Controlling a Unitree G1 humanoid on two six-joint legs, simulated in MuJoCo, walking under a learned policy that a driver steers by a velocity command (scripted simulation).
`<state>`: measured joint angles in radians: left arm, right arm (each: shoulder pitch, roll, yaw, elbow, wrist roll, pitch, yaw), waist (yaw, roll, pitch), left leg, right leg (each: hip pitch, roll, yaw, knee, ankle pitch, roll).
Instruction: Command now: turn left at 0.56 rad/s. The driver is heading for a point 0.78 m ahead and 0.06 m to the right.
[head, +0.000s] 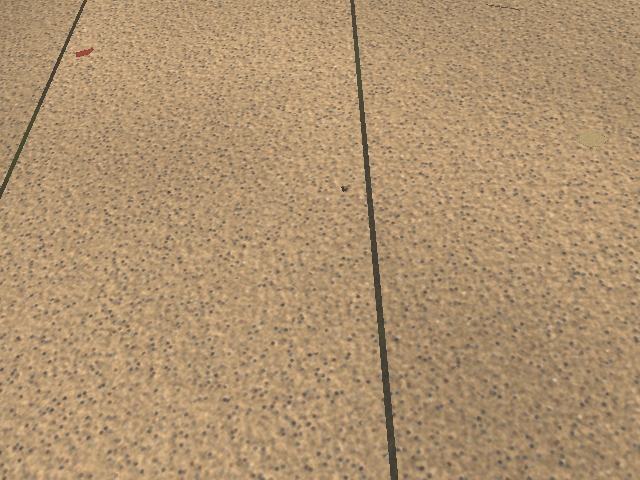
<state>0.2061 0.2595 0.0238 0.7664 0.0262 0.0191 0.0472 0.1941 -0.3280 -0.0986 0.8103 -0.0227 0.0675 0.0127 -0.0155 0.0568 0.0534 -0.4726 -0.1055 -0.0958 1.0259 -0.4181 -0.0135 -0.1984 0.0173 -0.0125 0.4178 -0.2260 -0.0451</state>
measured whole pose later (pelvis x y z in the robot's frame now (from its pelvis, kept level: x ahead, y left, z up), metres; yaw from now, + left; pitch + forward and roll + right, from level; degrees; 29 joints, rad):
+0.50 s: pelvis -0.02 +0.03 +0.00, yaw +7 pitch -2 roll +0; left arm 0.28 0.28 0.04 0.87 0.01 0.06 0.00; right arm 0.12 -0.20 0.01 0.82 -0.02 0.02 -0.03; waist 0.04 -0.05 0.06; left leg -0.13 -0.04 0.03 0.39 -0.23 0.06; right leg -0.32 -0.01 0.03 0.82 -0.44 0.01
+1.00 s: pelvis +0.06 -0.03 +0.00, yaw -10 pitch +0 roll +1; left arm 0.36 0.26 0.05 0.85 0.01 -0.02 -0.02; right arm 0.20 -0.31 -0.05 0.83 -0.05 -0.03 0.04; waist 0.01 0.05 0.02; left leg -0.47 0.05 0.02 0.99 -0.28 0.01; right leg -0.08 0.08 0.03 0.34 -0.25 -0.09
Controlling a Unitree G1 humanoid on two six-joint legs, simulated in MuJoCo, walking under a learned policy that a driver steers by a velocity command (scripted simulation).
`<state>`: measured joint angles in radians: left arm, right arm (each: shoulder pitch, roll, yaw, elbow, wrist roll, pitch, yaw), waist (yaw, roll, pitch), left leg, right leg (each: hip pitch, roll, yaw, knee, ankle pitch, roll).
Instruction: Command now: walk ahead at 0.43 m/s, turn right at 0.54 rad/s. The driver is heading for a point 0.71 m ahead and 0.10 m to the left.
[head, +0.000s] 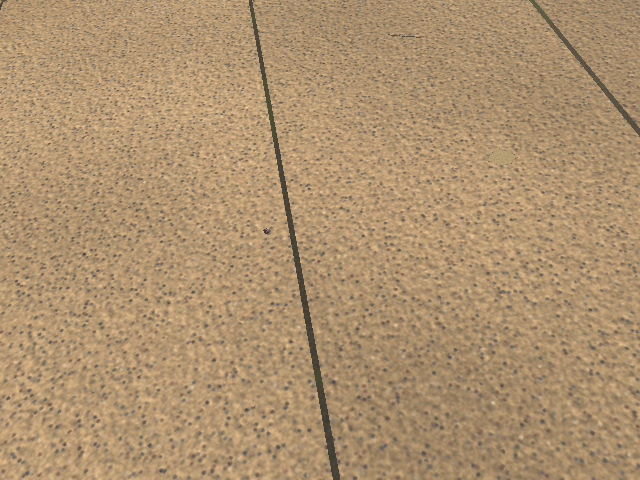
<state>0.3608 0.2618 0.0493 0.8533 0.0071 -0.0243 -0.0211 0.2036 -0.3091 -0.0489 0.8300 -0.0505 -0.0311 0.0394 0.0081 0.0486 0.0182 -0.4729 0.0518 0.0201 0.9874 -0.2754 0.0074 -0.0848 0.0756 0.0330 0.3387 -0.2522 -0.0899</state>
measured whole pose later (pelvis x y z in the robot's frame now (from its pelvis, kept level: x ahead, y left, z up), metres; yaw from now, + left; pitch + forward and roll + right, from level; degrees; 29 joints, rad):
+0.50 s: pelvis +0.29 +0.01 -0.01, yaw -5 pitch +0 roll +1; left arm 0.23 0.27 0.03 0.83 0.05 -0.06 -0.02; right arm 0.30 -0.28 -0.04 0.89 -0.01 -0.06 0.02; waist -0.01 -0.02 0.06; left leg -0.25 -0.11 0.00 0.41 -0.16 0.10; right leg -0.44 0.00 0.04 1.13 -0.31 -0.05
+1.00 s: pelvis +0.55 -0.05 +0.00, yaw +11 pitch +1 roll +0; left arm 0.23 0.25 0.02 0.78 0.03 -0.09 0.00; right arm 0.27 -0.32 -0.08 0.82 -0.03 -0.01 0.02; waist -0.01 0.05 0.04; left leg -0.49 -0.03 -0.04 1.10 -0.35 0.04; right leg -0.23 0.01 -0.07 0.40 -0.19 -0.04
